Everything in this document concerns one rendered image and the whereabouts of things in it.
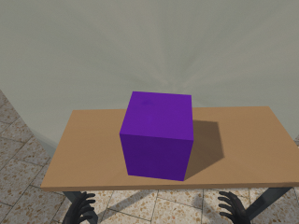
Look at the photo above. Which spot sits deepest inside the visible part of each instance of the table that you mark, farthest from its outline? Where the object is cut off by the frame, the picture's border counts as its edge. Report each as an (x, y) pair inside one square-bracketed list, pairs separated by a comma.
[(234, 147)]

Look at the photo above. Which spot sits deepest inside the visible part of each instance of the left robot hand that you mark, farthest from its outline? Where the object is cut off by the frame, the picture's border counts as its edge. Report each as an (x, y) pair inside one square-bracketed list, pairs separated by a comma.
[(73, 215)]

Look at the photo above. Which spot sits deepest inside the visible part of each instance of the right robot hand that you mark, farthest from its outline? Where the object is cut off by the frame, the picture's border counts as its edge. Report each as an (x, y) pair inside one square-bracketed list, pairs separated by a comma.
[(239, 214)]

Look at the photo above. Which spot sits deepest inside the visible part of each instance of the carton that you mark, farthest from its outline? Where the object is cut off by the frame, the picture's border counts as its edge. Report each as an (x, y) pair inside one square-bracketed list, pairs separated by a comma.
[(157, 135)]

